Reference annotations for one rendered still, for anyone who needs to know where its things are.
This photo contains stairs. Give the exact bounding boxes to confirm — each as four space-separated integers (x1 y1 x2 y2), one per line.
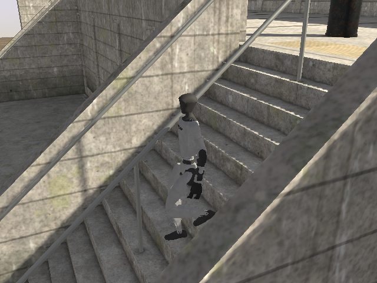
24 44 350 283

